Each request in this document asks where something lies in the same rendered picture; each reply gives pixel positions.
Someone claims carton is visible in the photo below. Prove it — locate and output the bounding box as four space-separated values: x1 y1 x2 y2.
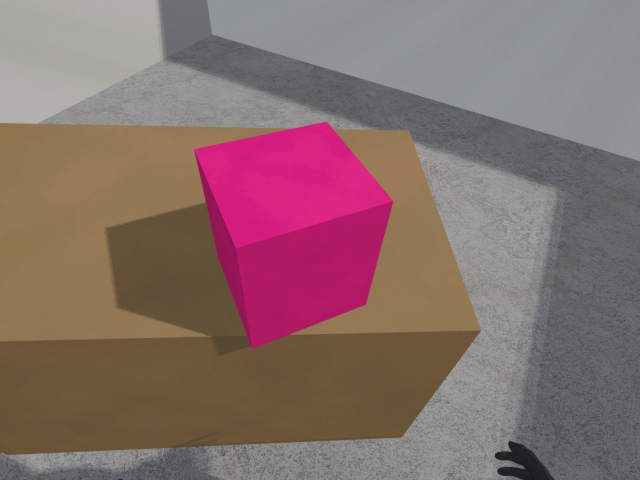
194 122 393 349

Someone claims robot right hand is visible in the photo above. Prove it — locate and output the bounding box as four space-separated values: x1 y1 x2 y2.
495 441 555 480

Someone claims pedestal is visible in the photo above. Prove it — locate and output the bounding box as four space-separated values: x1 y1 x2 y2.
0 123 481 455

